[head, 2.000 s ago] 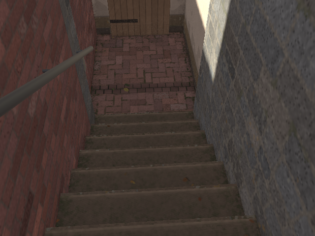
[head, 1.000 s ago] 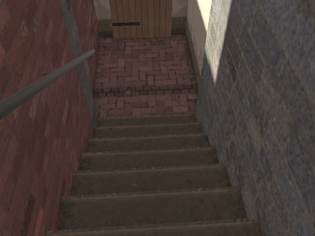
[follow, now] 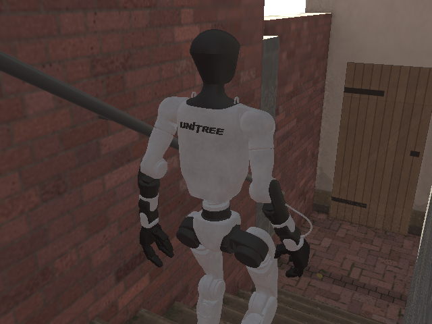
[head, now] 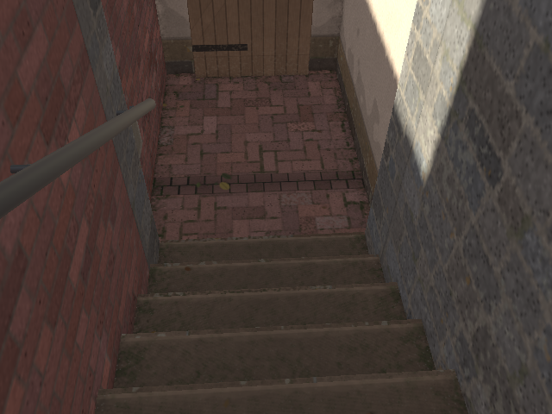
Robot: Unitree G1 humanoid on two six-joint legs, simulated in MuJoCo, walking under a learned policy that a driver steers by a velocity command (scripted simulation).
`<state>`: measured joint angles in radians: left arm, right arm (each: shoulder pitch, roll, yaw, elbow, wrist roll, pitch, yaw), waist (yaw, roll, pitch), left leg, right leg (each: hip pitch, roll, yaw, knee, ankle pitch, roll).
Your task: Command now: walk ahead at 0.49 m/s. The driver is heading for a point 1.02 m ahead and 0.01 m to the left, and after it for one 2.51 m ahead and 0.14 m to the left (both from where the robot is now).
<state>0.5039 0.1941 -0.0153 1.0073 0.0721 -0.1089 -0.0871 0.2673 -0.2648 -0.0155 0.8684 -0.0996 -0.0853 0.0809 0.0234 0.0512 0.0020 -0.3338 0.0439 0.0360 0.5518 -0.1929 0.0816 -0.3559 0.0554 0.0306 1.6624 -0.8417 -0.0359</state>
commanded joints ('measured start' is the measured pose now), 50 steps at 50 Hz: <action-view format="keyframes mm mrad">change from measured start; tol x64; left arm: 1 -97 77 15 -186 -62 -7 -27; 50 -157 65 18 -166 -63 -8 11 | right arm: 1 564 -268 -81 149 -15 4 26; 43 -224 -21 49 -10 22 16 -25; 50 451 -221 -80 221 -8 -4 -19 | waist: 1 -225 78 -109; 50 -208 -33 -79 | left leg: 1 865 444 -551 27 823 405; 6 -338 165 -192 -179 122 235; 21 130 117 -309 430 -27 174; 26 -983 -31 -129 1375 -421 -31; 37 -186 90 -101 170 786 -81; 44 -119 55 -58 -182 360 -56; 48 1096 330 -348 179 1383 369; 50 758 397 -490 -20 421 322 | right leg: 1 -1051 3 14 544 122 -4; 8 -110 -131 -86 -444 1011 -7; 12 -657 -208 35 -1111 1406 40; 21 -25 -165 -30 -1451 1055 -3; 25 1205 -480 294 -1045 1644 -408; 30 -55 -313 69 -1354 967 -286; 44 93 -293 188 -743 620 -147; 50 -982 -114 19 367 180 13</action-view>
